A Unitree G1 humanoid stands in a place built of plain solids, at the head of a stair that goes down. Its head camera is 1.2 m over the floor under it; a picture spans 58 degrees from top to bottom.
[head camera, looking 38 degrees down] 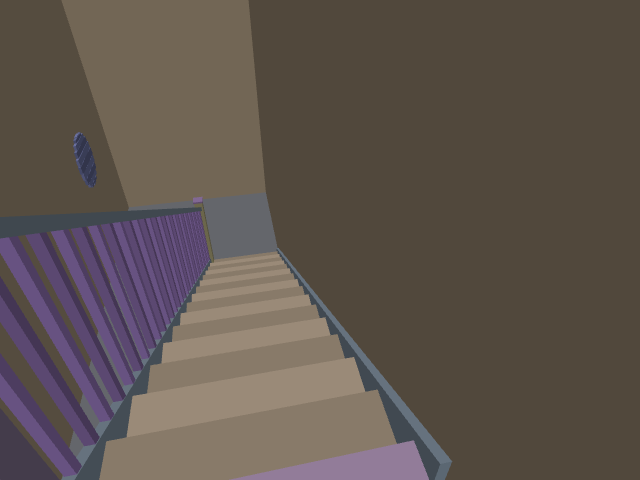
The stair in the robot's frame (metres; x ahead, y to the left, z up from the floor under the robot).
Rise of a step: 0.18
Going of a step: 0.28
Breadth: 0.92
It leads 12 degrees to the left of straight ahead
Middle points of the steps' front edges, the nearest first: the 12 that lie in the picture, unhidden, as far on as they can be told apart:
0.80 0.24 -0.18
1.08 0.30 -0.36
1.36 0.36 -0.55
1.63 0.42 -0.73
1.91 0.48 -0.91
2.19 0.54 -1.10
2.47 0.59 -1.28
2.75 0.65 -1.46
3.02 0.71 -1.64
3.30 0.77 -1.83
3.58 0.83 -2.01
3.86 0.89 -2.20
